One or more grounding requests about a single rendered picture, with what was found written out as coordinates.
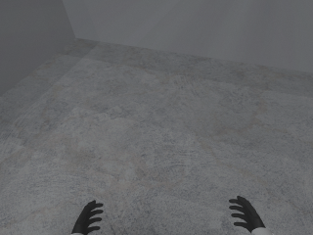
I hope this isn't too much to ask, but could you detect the robot left hand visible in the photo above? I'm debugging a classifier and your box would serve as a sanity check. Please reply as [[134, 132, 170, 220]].
[[71, 200, 104, 235]]

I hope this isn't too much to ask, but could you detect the robot right hand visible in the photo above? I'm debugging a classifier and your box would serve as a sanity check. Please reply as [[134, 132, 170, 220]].
[[229, 196, 266, 234]]

